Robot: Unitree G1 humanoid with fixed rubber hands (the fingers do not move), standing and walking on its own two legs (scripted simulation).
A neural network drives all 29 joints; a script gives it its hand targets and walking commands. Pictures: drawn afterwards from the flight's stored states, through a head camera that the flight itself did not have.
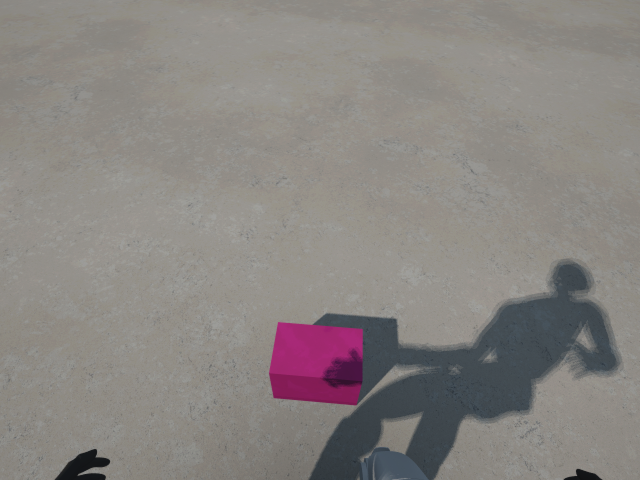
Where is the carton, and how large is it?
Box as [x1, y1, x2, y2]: [269, 322, 362, 404]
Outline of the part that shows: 278,322 269,370 273,396 278,398 356,404 361,384 362,372 362,329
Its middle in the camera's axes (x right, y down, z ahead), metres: -0.01 +0.37 +1.15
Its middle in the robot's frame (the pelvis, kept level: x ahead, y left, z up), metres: +0.56 -0.02 -0.63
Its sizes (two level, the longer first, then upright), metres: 0.252 0.157 0.181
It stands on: the floor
